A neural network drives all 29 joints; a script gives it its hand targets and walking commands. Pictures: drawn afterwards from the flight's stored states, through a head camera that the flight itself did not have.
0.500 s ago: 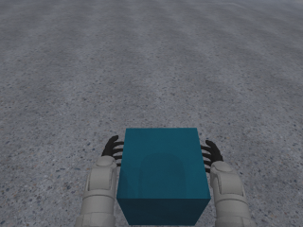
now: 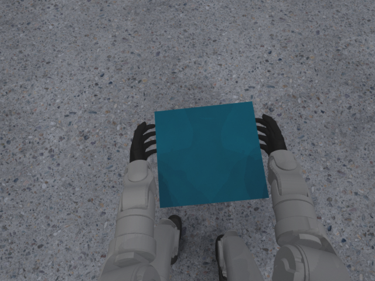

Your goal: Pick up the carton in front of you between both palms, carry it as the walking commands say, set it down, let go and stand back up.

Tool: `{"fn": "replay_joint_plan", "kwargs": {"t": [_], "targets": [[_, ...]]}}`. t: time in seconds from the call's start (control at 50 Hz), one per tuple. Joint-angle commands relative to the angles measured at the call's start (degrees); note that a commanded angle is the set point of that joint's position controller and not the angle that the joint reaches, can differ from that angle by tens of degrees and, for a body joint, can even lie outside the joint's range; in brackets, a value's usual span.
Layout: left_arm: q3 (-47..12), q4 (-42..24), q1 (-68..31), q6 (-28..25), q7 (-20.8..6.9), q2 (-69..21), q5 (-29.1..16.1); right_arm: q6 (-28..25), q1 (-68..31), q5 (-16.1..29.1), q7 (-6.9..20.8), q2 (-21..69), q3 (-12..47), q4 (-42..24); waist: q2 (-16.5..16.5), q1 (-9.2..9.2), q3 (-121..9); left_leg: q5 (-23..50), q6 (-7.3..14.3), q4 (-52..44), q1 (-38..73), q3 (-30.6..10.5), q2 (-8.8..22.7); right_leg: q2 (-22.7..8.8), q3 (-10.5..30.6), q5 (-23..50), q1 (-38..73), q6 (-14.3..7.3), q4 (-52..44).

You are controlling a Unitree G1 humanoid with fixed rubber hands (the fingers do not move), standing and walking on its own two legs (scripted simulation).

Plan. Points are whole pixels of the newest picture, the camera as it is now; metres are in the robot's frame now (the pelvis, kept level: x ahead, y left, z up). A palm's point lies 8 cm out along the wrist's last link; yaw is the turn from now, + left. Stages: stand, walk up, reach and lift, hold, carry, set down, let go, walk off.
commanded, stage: set down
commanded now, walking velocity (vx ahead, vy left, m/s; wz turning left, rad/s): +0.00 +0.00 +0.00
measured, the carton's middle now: (206, 161) +0.38 +0.00 -0.16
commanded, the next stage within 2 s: none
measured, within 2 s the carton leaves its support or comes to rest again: neither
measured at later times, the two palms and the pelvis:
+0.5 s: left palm (142, 160) +0.39 +0.17 -0.21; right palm (246, 143) +0.46 -0.12 -0.21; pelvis +0.00 -0.05 -0.13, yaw +0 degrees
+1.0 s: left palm (145, 168) +0.40 +0.19 -0.37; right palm (226, 145) +0.50 -0.09 -0.36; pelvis -0.04 -0.03 -0.25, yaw -1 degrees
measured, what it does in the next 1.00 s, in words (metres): lowers itself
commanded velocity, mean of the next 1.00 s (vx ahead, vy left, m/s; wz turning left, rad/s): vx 0.00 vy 0.00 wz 0.00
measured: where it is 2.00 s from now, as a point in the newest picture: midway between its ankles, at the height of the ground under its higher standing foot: (198, 259)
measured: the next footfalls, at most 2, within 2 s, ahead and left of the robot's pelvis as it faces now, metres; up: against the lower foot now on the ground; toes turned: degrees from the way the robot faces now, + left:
none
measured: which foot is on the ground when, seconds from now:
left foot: down 0.00-1.00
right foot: down 0.00-1.00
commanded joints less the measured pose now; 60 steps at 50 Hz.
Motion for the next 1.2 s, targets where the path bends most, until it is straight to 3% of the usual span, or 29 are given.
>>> {"fn": "replay_joint_plan", "kwargs": {"t": [0.0, 0.08, 0.18, 0.28, 0.42, 0.62, 0.96, 1.18], "targets": [[-34.17, -1.26, -31.87, -4.83, -7.50, -44.26, -7.48, -4.70, -26.36, 8.72, 10.28, 47.24, 30.41, -1.79, -0.13, 0.42, -57.58, 21.72, -2.68, 7.90, 43.06, -6.10, -3.72, 6.77, -2.63, 9.07, -10.69, -2.73, -0.30], [-37.50, -4.34, -33.13, -3.18, -9.07, -43.47, -9.61, -2.68, -27.74, 11.15, 8.61, 50.49, 34.97, -4.60, -0.25, 2.07, -63.64, 15.48, -3.10, 13.27, 31.65, -2.38, -5.21, 7.32, -3.28, 8.09, -12.01, -1.70, 4.11], [-35.63, -1.46, -35.20, 0.43, -12.57, -42.69, -10.24, 1.19, -28.79, 10.86, 7.82, 54.31, 34.28, -0.42, -1.47, 3.81, -58.63, 6.62, -2.99, 17.69, 15.33, 0.34, -5.92, 7.43, -2.67, 3.46, -15.81, -0.80, 7.02], [-31.58, 2.56, -36.98, 2.48, -15.21, -41.18, -10.10, 3.02, -31.06, 10.54, 6.76, 55.03, 31.57, 3.71, -2.58, 5.15, -58.45, 6.75, -3.12, 22.71, 3.30, 1.71, -6.08, 7.61, -2.03, 5.31, -18.86, -0.22, 10.64], [-26.40, 6.21, -39.52, 1.93, -16.43, -37.92, -9.98, 1.92, -35.67, 11.06, 4.15, 53.05, 30.30, 5.52, -3.98, 7.03, -61.88, 9.05, -3.64, 28.96, -9.36, 2.79, -6.11, 8.01, -1.85, 10.77, -21.68, 0.47, 16.70], [-23.36, 6.40, -47.32, 1.42, -14.91, -35.37, -11.93, 1.36, -44.44, 12.41, 2.07, 48.43, 31.34, 5.38, -5.53, 8.60, -68.68, 8.95, -4.90, 37.18, -17.20, 4.05, -5.68, 9.43, -3.82, 8.49, -29.65, 0.15, 26.53], [-20.10, 4.67, -65.01, 2.51, -10.26, -30.41, -13.17, 2.89, -60.72, 14.75, 4.35, 38.89, 28.67, 14.03, -4.41, 10.75, -68.65, 2.23, -5.71, 47.37, -16.96, 4.17, -4.40, 9.74, -7.09, -5.77, -51.77, -1.80, 40.15], [-16.80, 7.52, -70.02, 0.81, -9.47, -25.92, -14.77, 1.93, -68.31, 18.55, 4.45, 32.75, 30.71, 18.81, -5.33, 12.92, -64.70, 3.29, -5.80, 54.34, -21.51, 5.10, -3.35, 8.97, -6.93, -6.51, -56.52, -2.13, 47.80]]}}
